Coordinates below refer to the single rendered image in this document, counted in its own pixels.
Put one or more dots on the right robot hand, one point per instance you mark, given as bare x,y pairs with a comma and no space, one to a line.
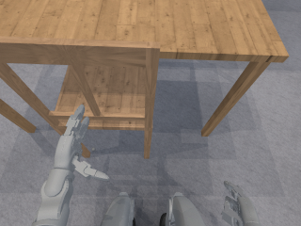
243,210

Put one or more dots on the right robot shin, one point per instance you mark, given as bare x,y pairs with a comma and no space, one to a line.
167,222

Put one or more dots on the table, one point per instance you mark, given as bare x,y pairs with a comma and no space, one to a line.
223,30

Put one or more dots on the robot left forearm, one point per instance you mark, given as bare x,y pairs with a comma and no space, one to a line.
55,196

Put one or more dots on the right robot thigh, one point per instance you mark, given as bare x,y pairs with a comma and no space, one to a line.
180,210

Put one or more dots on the chair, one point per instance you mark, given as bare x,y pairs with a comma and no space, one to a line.
115,80

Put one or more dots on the left robot hand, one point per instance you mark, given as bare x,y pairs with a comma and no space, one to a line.
69,145

